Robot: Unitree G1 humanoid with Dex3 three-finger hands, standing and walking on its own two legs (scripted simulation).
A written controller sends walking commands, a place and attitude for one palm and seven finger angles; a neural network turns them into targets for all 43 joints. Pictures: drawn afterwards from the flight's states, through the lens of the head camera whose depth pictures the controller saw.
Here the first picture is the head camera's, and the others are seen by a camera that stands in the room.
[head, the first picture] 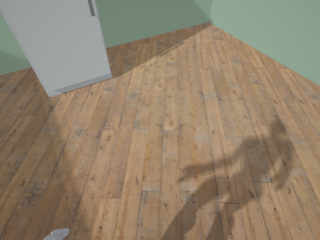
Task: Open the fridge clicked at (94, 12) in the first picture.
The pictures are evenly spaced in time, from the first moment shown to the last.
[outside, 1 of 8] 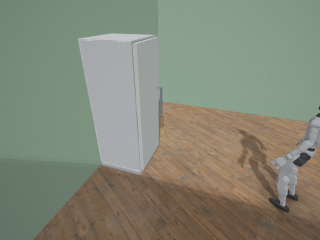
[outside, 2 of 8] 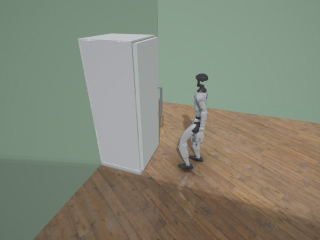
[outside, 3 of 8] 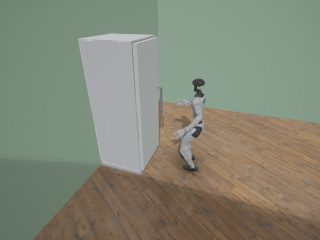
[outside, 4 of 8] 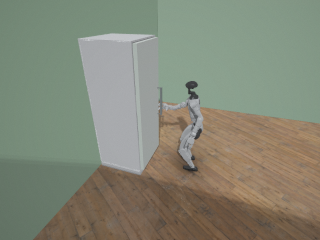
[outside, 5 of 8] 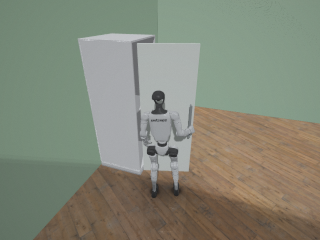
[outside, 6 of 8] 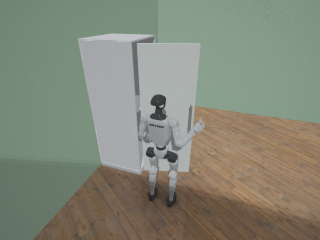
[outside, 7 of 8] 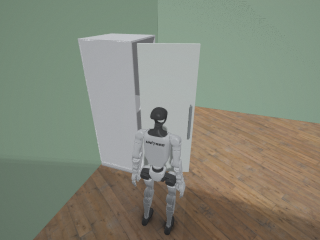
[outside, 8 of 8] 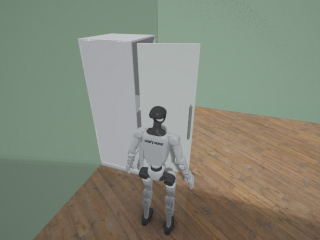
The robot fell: no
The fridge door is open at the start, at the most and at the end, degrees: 0 79 74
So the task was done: yes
